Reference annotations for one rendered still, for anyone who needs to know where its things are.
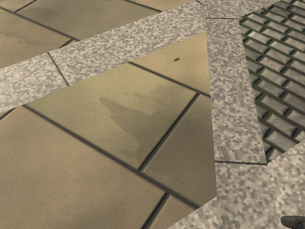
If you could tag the robot right hand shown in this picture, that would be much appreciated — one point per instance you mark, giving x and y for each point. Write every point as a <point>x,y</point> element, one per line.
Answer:
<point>294,222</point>

